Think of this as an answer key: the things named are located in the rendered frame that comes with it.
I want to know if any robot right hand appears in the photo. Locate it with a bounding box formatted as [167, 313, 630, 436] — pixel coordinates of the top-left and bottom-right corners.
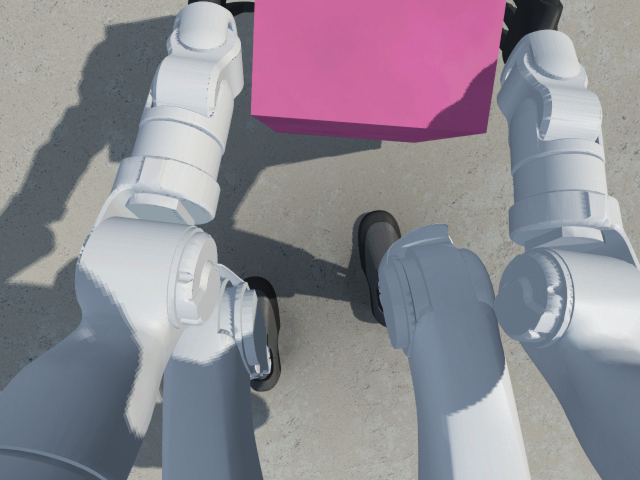
[499, 0, 563, 64]

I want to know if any carton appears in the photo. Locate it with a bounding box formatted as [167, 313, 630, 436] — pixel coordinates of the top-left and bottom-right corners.
[251, 0, 506, 143]

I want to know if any left robot shin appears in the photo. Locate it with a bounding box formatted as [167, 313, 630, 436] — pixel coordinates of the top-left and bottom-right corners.
[217, 263, 271, 380]

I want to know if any right robot forearm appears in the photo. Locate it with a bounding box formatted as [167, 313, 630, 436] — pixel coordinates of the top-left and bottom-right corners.
[497, 30, 640, 271]

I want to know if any left robot forearm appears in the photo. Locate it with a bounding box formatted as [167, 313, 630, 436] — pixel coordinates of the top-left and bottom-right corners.
[75, 1, 244, 306]

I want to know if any robot left thigh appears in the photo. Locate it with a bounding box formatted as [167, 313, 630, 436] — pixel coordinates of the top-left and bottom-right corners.
[162, 279, 264, 480]

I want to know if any right robot upper arm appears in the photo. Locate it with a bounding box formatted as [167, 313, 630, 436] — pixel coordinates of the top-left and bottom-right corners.
[493, 247, 640, 480]

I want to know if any left robot upper arm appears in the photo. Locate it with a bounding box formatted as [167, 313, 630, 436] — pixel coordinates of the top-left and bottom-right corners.
[0, 216, 221, 480]

